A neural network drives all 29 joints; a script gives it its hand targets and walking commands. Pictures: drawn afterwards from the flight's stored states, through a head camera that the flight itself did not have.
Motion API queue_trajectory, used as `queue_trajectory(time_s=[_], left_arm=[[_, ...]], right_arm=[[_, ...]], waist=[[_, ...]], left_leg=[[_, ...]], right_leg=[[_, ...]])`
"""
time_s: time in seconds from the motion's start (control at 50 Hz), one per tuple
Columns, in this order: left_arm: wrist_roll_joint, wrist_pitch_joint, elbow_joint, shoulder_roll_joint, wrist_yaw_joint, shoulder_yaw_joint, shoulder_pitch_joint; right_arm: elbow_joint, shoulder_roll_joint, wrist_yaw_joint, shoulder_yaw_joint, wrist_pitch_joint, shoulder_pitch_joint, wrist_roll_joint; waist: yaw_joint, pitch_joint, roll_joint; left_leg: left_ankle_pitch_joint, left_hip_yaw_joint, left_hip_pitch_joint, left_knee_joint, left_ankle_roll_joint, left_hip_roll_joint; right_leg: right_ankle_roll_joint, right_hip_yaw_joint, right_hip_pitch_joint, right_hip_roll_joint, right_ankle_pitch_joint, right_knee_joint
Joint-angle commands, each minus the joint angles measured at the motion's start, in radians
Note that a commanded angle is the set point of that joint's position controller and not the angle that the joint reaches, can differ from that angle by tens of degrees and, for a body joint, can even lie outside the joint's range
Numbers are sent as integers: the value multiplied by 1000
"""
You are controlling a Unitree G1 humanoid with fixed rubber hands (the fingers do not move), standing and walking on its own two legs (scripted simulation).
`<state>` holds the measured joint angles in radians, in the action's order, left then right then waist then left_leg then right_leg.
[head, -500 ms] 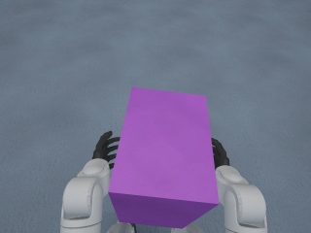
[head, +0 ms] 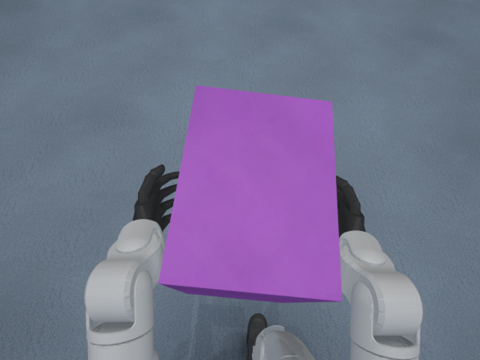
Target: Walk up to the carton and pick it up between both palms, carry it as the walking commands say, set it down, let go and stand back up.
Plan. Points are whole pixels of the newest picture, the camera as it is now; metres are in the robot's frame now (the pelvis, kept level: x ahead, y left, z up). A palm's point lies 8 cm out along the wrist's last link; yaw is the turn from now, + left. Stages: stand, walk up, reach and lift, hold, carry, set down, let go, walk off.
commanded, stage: carry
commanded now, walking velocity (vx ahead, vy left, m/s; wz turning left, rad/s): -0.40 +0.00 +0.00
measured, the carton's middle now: (246, 214) +0.34 -0.02 +0.03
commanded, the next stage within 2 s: none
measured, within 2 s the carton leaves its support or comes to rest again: neither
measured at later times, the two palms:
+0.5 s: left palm out of the picture +0.02 +0.12 +0.06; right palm out of the picture -0.03 -0.15 +0.07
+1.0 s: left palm out of the picture -0.30 +0.14 +0.07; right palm out of the picture -0.34 -0.13 +0.06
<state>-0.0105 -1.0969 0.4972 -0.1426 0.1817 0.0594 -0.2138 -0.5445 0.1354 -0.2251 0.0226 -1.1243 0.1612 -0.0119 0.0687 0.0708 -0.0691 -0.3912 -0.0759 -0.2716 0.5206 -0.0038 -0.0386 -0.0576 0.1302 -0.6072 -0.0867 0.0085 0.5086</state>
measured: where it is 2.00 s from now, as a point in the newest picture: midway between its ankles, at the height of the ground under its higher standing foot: outside the picture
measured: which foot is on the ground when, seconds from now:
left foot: down 0.00-0.24, up 0.26-0.48, down 0.50-0.88, up 0.90-1.00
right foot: down 0.00-0.00, up 0.02-0.20, down 0.22-0.52, up 0.54-0.84, down 0.86-1.00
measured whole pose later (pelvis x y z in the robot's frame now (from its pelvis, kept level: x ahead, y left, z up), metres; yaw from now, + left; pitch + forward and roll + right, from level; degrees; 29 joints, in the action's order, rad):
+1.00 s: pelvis -0.58 +0.03 +0.01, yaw -4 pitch +1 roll +2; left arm 0.01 -1.12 0.32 -0.13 0.21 0.01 -0.10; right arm -0.40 0.13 -0.21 0.02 -1.13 0.01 -0.01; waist 0.02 0.06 -0.01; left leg -0.39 -0.03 -0.59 0.97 0.01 -0.03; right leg -0.05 0.10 -0.28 -0.03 0.31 0.57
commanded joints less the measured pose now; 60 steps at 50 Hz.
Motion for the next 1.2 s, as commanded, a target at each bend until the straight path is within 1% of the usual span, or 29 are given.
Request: queue_trajectory(time_s=[0.0,0.04,0.14,0.16,0.2,0.22,0.26,0.3,0.36,0.42,0.44,0.48,0.5,0.52,0.54,0.56,0.62,0.68,0.76,0.78,0.82,0.84,0.86,0.92,0.98,1.04,1.1,1.14,1.18], left_arm=[[261,-2,132,-905,-125,-616,-291],[260,-8,96,-924,-138,-628,-373],[382,25,202,-1000,-185,-696,-513],[383,32,182,-996,-188,-669,-469],[412,44,200,-991,-194,-695,-470],[423,52,231,-980,-192,-707,-491],[393,49,174,-984,-201,-651,-391],[330,52,129,-973,-186,-605,-311],[305,67,183,-929,-164,-604,-344],[259,56,150,-901,-147,-618,-306],[228,42,135,-873,-133,-605,-300],[183,26,64,-837,-121,-554,-227],[175,27,43,-841,-119,-529,-224],[207,36,87,-872,-123,-573,-292],[235,37,100,-898,-127,-625,-369],[254,40,110,-910,-138,-635,-438],[313,46,134,-976,-163,-638,-451],[346,41,162,-975,-163,-654,-457],[377,32,155,-972,-164,-678,-442],[373,22,144,-958,-163,-671,-432],[371,22,136,-928,-169,-663,-398],[356,14,92,-935,-172,-638,-376],[361,22,103,-937,-171,-637,-386],[281,32,38,-939,-175,-542,-303],[279,69,118,-957,-170,-565,-403],[284,82,173,-899,-150,-600,-408],[260,77,168,-872,-133,-569,-317],[219,57,83,-837,-117,-525,-198],[200,54,61,-795,-100,-513,-150]], right_arm=[[-66,935,209,-571,18,336,329],[-61,937,217,-546,23,402,310],[-76,963,195,-531,56,390,255],[-140,937,184,-541,69,423,267],[-196,944,175,-561,87,416,269],[-153,948,171,-556,82,393,267],[-168,945,168,-583,88,398,277],[-164,963,176,-632,73,429,316],[-155,963,190,-650,81,432,359],[-196,915,205,-647,82,435,367],[-91,949,212,-647,57,377,358],[-78,891,219,-635,59,388,360],[-56,908,229,-639,46,389,370],[-64,924,237,-631,50,405,371],[-37,925,240,-596,54,396,350],[-25,954,240,-583,54,406,333],[-157,945,230,-577,73,473,312],[-206,894,209,-547,74,474,285],[-107,881,174,-497,71,325,224],[-64,875,170,-485,65,312,226],[-53,872,172,-489,61,254,227],[-55,886,170,-502,52,294,233],[-38,884,170,-494,49,285,231],[-77,924,190,-590,55,456,317],[-183,952,203,-670,90,607,393],[-180,917,205,-665,90,523,402],[-207,899,200,-669,82,489,400],[-133,890,196,-666,53,377,379],[-92,858,203,-630,58,347,384]], waist=[[-61,-610,401],[-48,-493,361],[-76,-392,230],[-68,-464,117],[-57,-529,-267],[-54,-517,-275],[-59,-520,-201],[-68,-533,-187],[-66,-582,-102],[-55,-598,-75],[-47,-561,-38],[-64,-511,433],[-54,-462,391],[-47,-436,367],[-46,-446,376],[-57,-423,259],[-71,-388,126],[-62,-426,206],[-59,-512,285],[-67,-491,278],[-62,-539,29],[-60,-485,-210],[-67,-443,-226],[-71,-371,-93],[-60,-404,-12],[-60,-467,-72],[-63,-499,-192],[-47,-543,-235],[-61,-625,157]], left_leg=[[1337,169,309,92,-125,408],[1068,189,126,-8,-220,397],[869,148,69,53,-133,327],[807,105,84,115,-89,282],[62,24,-119,342,-1,108],[-249,-5,-144,466,21,46],[-165,90,-83,599,-9,32],[-113,51,-47,562,-13,20],[-88,56,-78,304,-24,27],[-23,52,6,27,-50,25],[92,108,83,-141,-60,100],[843,459,205,-114,-126,439],[1077,448,159,-125,-203,511],[1116,332,104,-74,-226,473],[940,349,43,-92,-238,437],[791,309,-13,-106,-246,376],[476,205,-40,-152,-193,322],[387,252,66,-203,-194,354],[587,295,168,-133,-168,358],[502,281,105,-126,-127,337],[293,166,-15,-19,-31,186],[29,32,-118,137,13,63],[-121,36,-147,336,27,7],[-37,67,-86,700,26,-15],[-19,86,-196,562,-16,-12],[-96,49,-211,298,-21,19],[-124,51,-137,83,-30,25],[61,77,15,-146,-22,99],[853,232,309,-48,-41,269]], right_leg=[[89,-72,192,30,371,248],[73,-94,119,85,473,500],[95,-107,197,17,281,130],[90,-156,309,-44,-90,9],[-13,-438,525,-313,-942,-73],[-67,-436,526,-373,-1132,-75],[-46,-304,410,-290,-760,-105],[-69,-272,381,-238,-434,-129],[-50,-264,555,-212,-474,-79],[-13,-274,531,-203,-226,-115],[13,-263,446,-178,-24,-82],[101,-84,129,23,384,170],[106,-86,66,99,569,413],[89,-132,80,74,510,507],[85,-152,84,85,460,613],[93,-152,118,94,417,682],[106,-95,134,125,396,660],[124,-45,181,138,492,495],[120,-84,327,102,504,88],[126,-113,389,59,412,-51],[70,-356,523,-187,-11,-178],[19,-446,511,-333,-448,-169],[-24,-399,432,-373,-705,-148],[-29,-202,278,-242,-526,-180],[19,-206,489,-195,-423,-100],[-15,-225,687,-213,-783,-25],[-35,-308,722,-242,-667,-76],[-36,-287,687,-213,-678,-14],[42,-204,377,-92,-205,56]])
